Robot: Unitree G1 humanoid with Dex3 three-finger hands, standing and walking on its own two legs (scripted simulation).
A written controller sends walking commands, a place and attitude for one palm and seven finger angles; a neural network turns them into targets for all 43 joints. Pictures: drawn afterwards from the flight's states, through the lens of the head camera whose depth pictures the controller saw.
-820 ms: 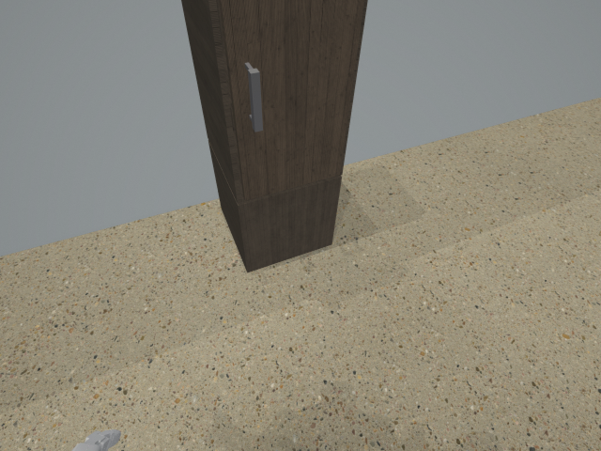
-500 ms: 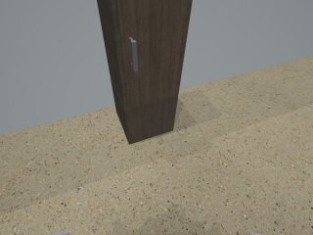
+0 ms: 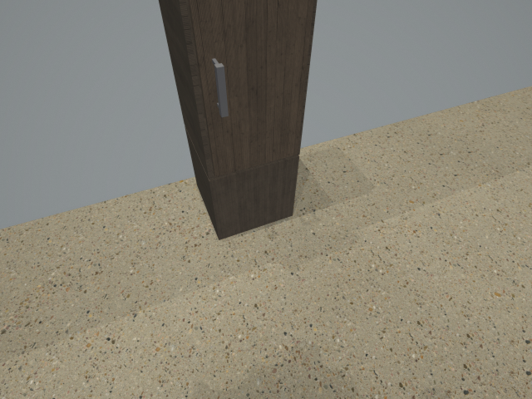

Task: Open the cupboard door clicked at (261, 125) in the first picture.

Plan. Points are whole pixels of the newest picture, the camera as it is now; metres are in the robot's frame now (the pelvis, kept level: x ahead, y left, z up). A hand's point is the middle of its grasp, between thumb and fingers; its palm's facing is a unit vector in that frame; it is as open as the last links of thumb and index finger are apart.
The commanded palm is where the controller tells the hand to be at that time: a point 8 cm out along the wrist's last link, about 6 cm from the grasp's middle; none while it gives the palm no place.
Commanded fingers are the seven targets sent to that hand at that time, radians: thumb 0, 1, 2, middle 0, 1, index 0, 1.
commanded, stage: stand and wait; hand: left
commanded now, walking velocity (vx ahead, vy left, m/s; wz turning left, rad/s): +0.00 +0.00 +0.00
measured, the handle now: (219, 88) +0.90 +0.19 +0.01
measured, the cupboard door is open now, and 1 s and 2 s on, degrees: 0 0 0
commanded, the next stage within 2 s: look at it before walking up in 0.04 s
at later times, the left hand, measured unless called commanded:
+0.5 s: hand out of the picture +0.08 +0.24 -0.15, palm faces -0.03 -0.94 -0.33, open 7.4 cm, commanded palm none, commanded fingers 0.00 0.90 0.90 -0.20 -0.30 -0.20 -0.30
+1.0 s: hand out of the picture +0.07 +0.21 -0.17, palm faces -0.09 -0.95 -0.29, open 7.4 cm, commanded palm none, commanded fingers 0.00 0.90 0.90 -0.20 -0.30 -0.20 -0.30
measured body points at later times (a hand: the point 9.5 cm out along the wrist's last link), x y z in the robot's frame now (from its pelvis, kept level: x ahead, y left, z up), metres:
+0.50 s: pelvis +0.00 -0.01 +0.00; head +0.01 -0.01 +0.45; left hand +0.08 +0.28 -0.13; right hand +0.08 -0.30 -0.13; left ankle +0.00 +0.11 -0.74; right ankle +0.01 -0.13 -0.74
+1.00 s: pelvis +0.00 -0.01 -0.01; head +0.02 -0.02 +0.44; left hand +0.08 +0.26 -0.15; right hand +0.06 -0.29 -0.15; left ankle +0.00 +0.11 -0.74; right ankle +0.01 -0.13 -0.74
